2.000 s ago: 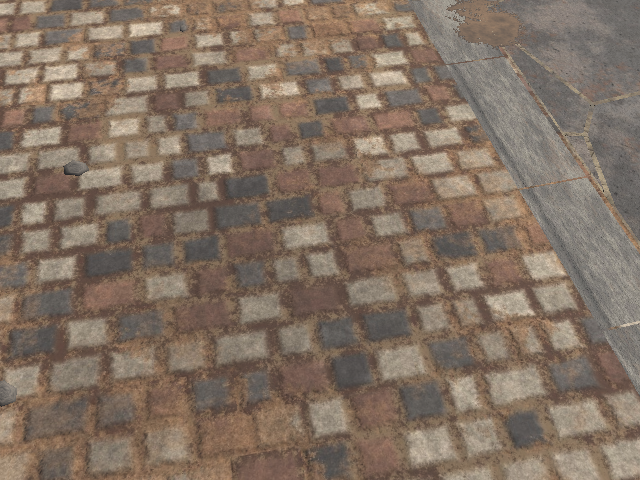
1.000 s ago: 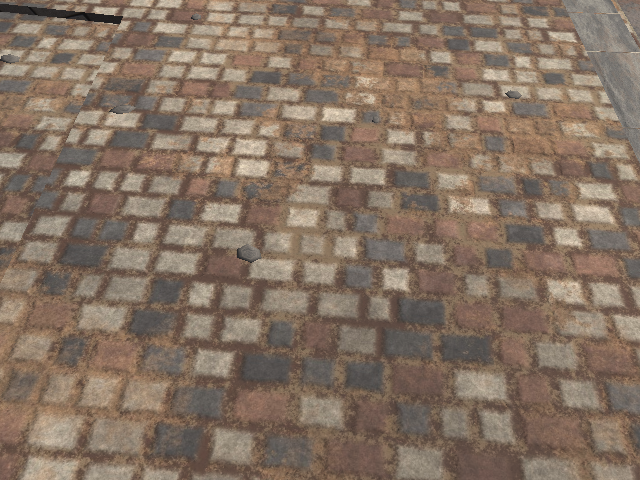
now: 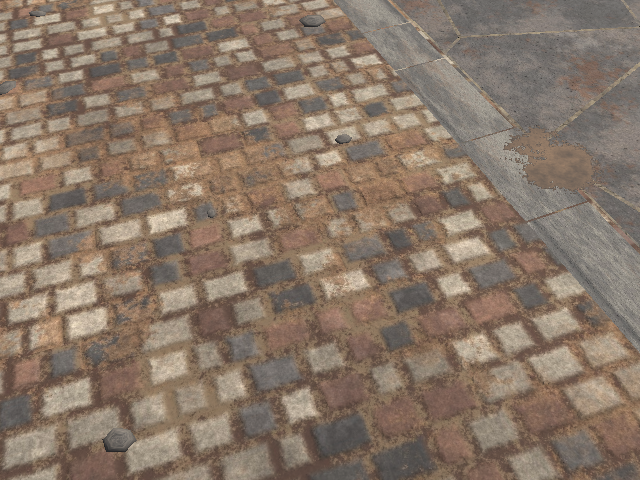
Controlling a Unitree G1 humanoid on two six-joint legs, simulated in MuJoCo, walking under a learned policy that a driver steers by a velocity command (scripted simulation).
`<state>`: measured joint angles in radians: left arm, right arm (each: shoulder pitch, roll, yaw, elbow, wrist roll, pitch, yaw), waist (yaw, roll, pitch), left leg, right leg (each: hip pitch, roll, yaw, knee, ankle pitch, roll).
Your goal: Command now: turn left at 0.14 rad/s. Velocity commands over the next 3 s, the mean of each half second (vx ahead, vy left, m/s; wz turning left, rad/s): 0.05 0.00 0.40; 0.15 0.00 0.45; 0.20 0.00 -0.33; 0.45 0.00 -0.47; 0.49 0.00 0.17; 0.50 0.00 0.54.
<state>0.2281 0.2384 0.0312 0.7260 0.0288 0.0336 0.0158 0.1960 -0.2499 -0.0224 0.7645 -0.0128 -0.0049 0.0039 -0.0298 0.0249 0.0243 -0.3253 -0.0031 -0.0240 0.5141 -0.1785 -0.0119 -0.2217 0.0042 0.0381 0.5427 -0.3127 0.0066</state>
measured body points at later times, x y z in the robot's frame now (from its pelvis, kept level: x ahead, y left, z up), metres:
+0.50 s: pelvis +0.02 +0.00 +0.01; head +0.04 +0.01 +0.45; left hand +0.11 +0.31 -0.09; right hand +0.23 -0.24 -0.09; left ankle +0.05 +0.11 -0.73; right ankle +0.04 -0.13 -0.71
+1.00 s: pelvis +0.10 +0.06 -0.01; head +0.14 +0.09 +0.44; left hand +0.01 +0.34 -0.13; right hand +0.41 -0.04 -0.08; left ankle +0.11 +0.18 -0.73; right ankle +0.07 -0.12 -0.70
